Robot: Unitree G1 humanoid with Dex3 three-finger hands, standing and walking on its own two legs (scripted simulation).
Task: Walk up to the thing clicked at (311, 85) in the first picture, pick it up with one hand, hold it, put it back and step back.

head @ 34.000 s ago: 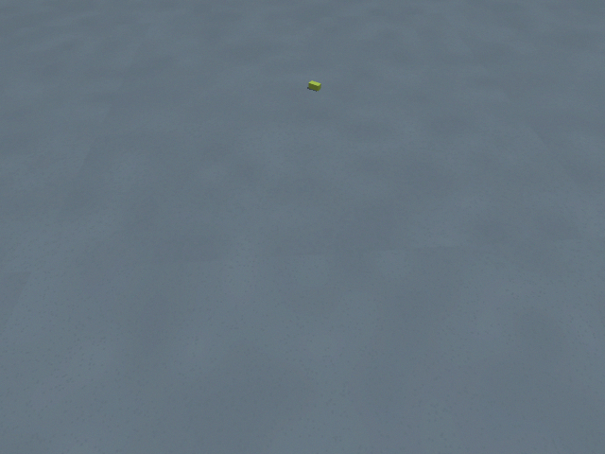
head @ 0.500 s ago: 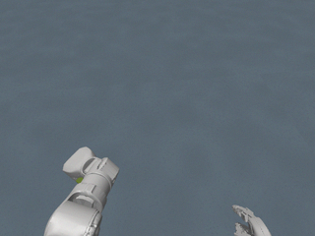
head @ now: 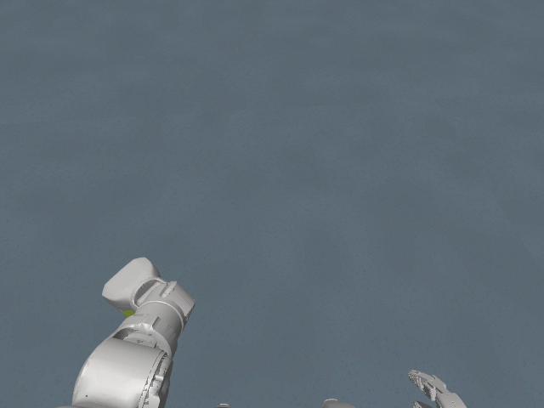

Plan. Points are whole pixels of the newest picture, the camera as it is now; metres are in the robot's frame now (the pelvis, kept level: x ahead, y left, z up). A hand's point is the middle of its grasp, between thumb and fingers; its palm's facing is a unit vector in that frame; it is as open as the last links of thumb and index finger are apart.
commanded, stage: crouch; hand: left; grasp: from above
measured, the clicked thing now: (148, 307) +0.31 +0.24 -0.13
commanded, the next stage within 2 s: lower in 1.58 s
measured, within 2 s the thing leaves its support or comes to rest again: neither
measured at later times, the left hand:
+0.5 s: hand (180, 315) +0.36 +0.24 -0.34, palm faces -0.19 -0.34 -0.92, open 7.3 cm
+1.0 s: hand (191, 319) +0.39 +0.24 -0.49, palm faces -0.21 -0.37 -0.91, open 6.9 cm
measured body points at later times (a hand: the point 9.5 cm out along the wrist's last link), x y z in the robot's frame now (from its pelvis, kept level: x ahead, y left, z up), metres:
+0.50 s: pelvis -0.07 +0.00 -0.21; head +0.12 +0.02 +0.20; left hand +0.36 +0.25 -0.29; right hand -0.02 -0.26 -0.34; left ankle +0.00 +0.14 -0.71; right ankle +0.01 -0.13 -0.71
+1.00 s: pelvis -0.08 +0.01 -0.35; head +0.15 +0.02 +0.04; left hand +0.40 +0.26 -0.44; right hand -0.08 -0.26 -0.47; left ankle +0.00 +0.14 -0.71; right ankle +0.01 -0.13 -0.71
